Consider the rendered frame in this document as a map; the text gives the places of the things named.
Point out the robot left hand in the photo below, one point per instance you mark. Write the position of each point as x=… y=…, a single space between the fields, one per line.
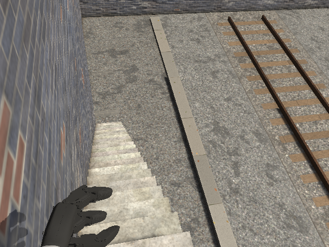
x=67 y=218

